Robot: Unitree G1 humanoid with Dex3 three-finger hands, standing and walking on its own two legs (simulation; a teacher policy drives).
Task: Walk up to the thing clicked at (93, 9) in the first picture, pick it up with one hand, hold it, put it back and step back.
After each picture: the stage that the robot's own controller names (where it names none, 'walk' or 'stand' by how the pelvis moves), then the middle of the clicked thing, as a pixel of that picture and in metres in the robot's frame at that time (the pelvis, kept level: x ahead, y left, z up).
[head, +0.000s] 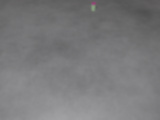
stand; (93, 6) +2.33 -0.23 -0.72
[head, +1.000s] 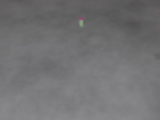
walk; (81, 22) +2.20 +0.13 -0.71
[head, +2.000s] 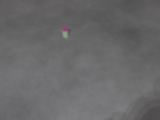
walk; (65, 32) +1.51 +0.28 -0.72
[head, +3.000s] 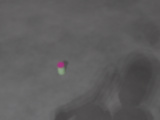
walk; (61, 68) +0.97 +0.24 -0.71
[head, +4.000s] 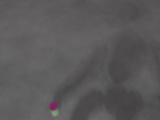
walk; (54, 109) +0.58 +0.23 -0.71
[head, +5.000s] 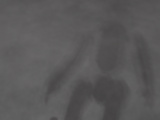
stand; out of the picture +0.38 +0.20 -0.71
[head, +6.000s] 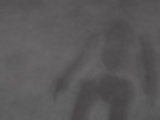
stand; out of the picture +0.36 +0.21 -0.73
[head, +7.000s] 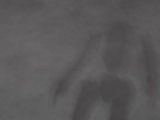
stand; out of the picture +0.36 +0.22 -0.73
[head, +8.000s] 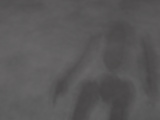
stand; out of the picture +0.35 +0.22 -0.73
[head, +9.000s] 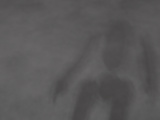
stand; out of the picture +0.34 +0.22 -0.73
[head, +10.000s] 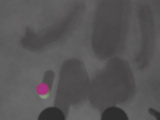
go down; (43, 91) +0.40 +0.20 -0.49
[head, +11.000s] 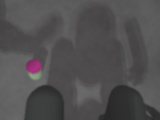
go down; (34, 69) +0.44 +0.20 -0.32
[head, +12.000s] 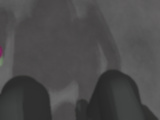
close in; out of the picture +0.43 +0.24 -0.25
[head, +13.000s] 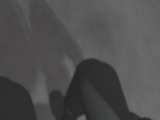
close; out of the picture +0.43 +0.26 -0.23
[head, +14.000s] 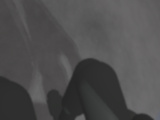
close; out of the picture +0.42 +0.26 -0.23
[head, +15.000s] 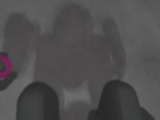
lift; out of the picture +0.35 +0.26 -0.11
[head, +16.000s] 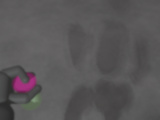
hold; (28, 92) +0.33 +0.18 +0.03
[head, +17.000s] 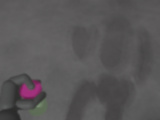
hold; (34, 98) +0.32 +0.17 -0.01
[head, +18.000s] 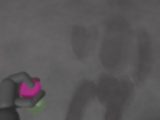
hold; (33, 97) +0.32 +0.17 -0.01
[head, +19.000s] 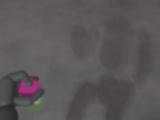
crouch; (32, 95) +0.33 +0.18 -0.01
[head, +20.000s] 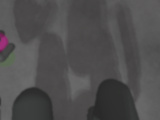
crouch; (1, 50) +0.45 +0.22 -0.11
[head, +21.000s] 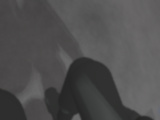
lower; out of the picture +0.44 +0.28 -0.23
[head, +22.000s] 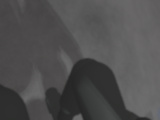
lower; out of the picture +0.44 +0.28 -0.23
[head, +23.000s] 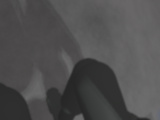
lower; out of the picture +0.43 +0.28 -0.23
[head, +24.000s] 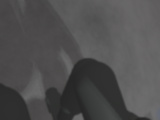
lower; out of the picture +0.43 +0.28 -0.23
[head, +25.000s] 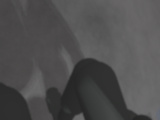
draw back; out of the picture +0.43 +0.27 -0.24
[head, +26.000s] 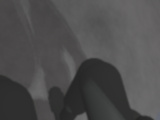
stand; out of the picture +0.43 +0.27 -0.23
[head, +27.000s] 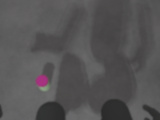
walk; (43, 83) +0.44 +0.20 -0.46
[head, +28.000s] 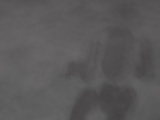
stand; out of the picture +0.38 +0.19 -0.66
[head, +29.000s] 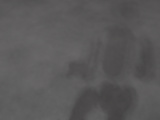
stand; out of the picture +0.38 +0.20 -0.67
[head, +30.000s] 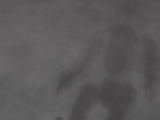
stand; out of the picture +0.39 +0.19 -0.69
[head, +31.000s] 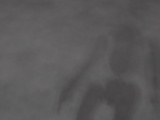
stand; out of the picture +0.40 +0.20 -0.72
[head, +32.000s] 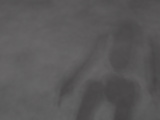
stand; out of the picture +0.36 +0.20 -0.73
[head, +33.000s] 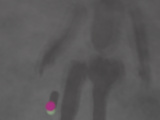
walk; (50, 108) +0.42 +0.15 -0.71
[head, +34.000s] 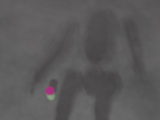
walk; (50, 93) +0.56 +0.20 -0.70
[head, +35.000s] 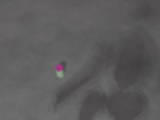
walk; (59, 71) +0.84 +0.26 -0.70
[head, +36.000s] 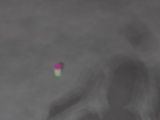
stand; (57, 70) +0.98 +0.21 -0.71
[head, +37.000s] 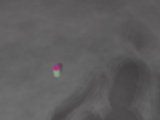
stand; (56, 70) +1.01 +0.23 -0.72
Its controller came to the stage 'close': yes
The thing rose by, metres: 0.71
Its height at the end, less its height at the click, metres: +0.00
